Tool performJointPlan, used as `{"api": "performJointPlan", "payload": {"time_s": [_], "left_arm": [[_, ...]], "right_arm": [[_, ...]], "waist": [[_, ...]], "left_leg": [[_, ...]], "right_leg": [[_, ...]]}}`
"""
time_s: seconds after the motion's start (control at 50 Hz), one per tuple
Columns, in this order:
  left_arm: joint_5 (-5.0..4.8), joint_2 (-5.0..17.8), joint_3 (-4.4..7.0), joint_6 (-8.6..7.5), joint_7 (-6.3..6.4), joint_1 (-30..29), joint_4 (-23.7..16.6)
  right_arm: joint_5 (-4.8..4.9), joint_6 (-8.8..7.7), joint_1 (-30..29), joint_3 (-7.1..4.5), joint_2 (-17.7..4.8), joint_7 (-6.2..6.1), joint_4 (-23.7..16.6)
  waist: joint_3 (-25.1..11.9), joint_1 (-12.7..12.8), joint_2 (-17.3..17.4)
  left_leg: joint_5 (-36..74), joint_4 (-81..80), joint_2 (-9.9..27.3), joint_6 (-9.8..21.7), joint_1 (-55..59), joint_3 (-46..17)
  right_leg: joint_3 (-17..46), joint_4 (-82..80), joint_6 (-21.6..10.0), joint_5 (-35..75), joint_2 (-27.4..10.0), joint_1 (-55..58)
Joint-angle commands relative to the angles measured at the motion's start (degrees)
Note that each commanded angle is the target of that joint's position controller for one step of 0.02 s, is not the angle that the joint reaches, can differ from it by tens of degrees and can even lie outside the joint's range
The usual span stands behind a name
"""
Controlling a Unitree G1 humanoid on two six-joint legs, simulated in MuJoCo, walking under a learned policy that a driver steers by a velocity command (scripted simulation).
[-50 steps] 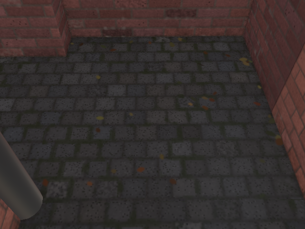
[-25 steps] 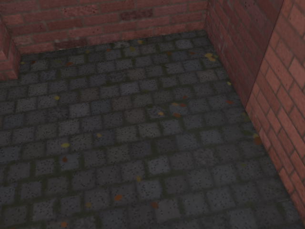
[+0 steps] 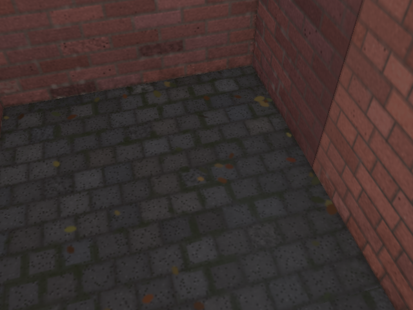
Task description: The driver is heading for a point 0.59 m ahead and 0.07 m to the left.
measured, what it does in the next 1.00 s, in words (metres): walks ahead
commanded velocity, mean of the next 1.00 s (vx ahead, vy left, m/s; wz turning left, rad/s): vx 0.16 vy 0.00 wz -0.01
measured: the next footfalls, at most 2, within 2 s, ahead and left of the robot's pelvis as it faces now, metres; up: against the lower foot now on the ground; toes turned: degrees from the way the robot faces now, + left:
right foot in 1.16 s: +0.40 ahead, -0.11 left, +0.00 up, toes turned -2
left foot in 1.64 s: +0.67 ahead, +0.12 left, +0.00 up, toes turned +2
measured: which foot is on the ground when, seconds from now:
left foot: down 0.00-1.00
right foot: down 0.00-0.70, up 0.72-1.00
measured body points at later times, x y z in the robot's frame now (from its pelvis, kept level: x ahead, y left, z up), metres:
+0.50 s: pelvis -0.01 +0.00 +0.00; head +0.00 +0.00 +0.45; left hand +0.07 +0.26 -0.14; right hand +0.05 -0.26 -0.14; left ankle +0.00 +0.14 -0.74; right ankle -0.01 -0.12 -0.74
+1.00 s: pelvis +0.13 +0.03 +0.01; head +0.15 +0.05 +0.46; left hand +0.31 +0.27 -0.12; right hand +0.01 -0.20 -0.12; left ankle +0.00 +0.13 -0.74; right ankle +0.28 -0.13 -0.68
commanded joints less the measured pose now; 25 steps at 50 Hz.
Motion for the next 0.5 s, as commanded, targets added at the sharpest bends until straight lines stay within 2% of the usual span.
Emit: {"api": "performJointPlan", "payload": {"time_s": [0.02, 0.24, 0.48, 0.5], "left_arm": [[0.02, 6.3, 0.97, -1.11, 0.30, -1.5, -1.5], [-0.20, 5.6, 0.25, -1.35, 0.75, -1.1, 3.8], [-0.30, 4.4, -0.11, -1.10, 0.85, -0.5, 8.2], [-0.46, 4.3, -0.04, -1.03, 0.85, 0.7, 9.0]], "right_arm": [[-0.06, -0.12, 0.5, -1.34, -6.2, -0.55, -2.0], [0.08, 0.10, 1.8, -1.10, -5.8, -0.87, 0.8], [0.19, -0.05, 5.1, -0.46, -4.8, -1.32, 2.8], [0.32, 0.00, 6.3, -0.37, -4.4, -1.33, 3.4]], "waist": [[-1.9, -0.5, -3.3], [-0.8, 0.2, -1.1], [0.0, 0.7, -0.5], [-1.2, 0.9, -0.9]], "left_leg": [[9.1, -2.4, 0.7, 0.9, 1.1, 0.6], [7.4, -3.4, 0.3, -0.1, 0.7, 1.1], [5.6, -3.8, 0.1, 0.3, -0.6, 1.2], [-1.4, -3.2, -1.0, 0.6, -0.4, 2.3]], "right_leg": [[3.5, -5.6, -2.7, 11.8, -3.5, -0.4], [3.0, -6.1, -2.9, 9.0, -2.7, 0.2], [1.5, -6.0, -2.5, 7.4, -1.7, 0.0], [1.2, -6.4, -2.8, 0.0, -1.2, 0.4]]}}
